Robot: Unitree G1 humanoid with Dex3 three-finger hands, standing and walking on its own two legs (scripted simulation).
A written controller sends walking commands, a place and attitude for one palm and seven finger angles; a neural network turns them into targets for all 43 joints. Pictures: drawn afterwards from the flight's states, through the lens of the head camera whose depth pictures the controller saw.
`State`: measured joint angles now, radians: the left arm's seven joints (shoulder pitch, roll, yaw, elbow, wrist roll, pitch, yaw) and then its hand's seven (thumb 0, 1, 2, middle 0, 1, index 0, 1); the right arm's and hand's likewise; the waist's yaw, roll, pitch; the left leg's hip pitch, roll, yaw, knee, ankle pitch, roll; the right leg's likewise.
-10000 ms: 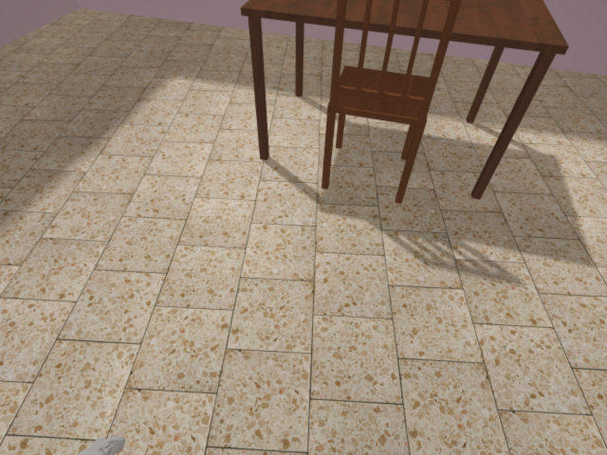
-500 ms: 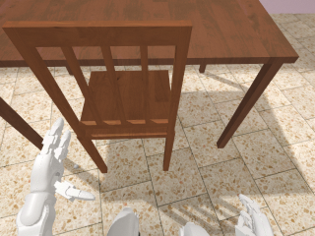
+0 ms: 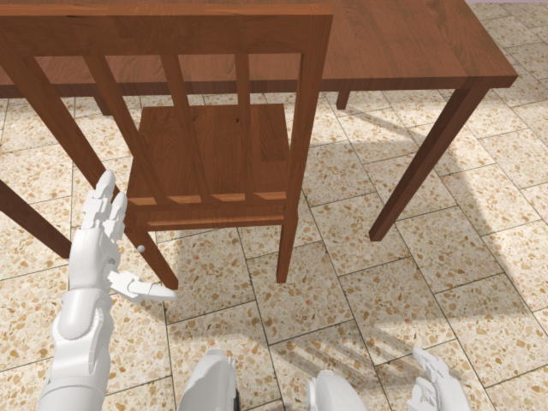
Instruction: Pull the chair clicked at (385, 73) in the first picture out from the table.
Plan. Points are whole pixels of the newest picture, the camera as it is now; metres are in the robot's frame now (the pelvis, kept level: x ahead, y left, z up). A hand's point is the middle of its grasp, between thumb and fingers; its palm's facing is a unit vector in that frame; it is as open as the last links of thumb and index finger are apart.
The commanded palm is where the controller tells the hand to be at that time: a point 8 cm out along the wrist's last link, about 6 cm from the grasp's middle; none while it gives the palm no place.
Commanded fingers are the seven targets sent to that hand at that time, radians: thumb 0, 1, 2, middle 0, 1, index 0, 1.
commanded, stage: aim the fingers beside a spindle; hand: left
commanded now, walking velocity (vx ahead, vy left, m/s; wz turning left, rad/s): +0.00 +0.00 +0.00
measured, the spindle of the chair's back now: (191, 143) +0.52 +0.15 +0.04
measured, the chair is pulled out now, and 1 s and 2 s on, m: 0.00 0.00 0.00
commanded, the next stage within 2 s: none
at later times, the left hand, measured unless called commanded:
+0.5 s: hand (142, 227) +0.37 +0.21 +0.01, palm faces +0.12 -0.99 -0.05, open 16.9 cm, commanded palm +0.35 +0.25 +0.01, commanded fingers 0.00 -0.50 0.30 -0.06 -0.08 -0.06 -0.08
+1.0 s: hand (150, 233) +0.37 +0.20 +0.00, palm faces +0.08 -1.00 -0.03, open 16.9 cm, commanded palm +0.34 +0.25 +0.01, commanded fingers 0.00 -0.50 0.30 -0.06 -0.08 -0.06 -0.08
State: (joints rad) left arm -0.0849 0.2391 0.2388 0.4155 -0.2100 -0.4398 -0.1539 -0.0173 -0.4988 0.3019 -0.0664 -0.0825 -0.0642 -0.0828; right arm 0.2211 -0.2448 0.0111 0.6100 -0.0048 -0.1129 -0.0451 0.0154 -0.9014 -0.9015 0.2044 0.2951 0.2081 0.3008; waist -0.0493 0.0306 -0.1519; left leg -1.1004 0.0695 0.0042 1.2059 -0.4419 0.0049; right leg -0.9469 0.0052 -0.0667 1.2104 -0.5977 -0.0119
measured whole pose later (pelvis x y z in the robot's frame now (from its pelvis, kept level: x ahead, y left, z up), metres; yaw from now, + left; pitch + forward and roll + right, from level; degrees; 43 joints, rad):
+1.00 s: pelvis +0.00 +0.00 -0.01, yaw +0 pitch +22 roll -3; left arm -0.28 0.28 0.26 0.64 -0.20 -0.48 -0.17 -0.02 -0.50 0.30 -0.06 -0.08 -0.06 -0.08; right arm 0.23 -0.26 0.00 0.63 0.00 -0.03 -0.02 0.01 -0.90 -0.90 0.20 0.29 0.21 0.30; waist -0.06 0.03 -0.17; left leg -1.20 0.07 -0.01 1.27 -0.46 0.00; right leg -1.04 0.01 -0.07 1.27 -0.62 -0.01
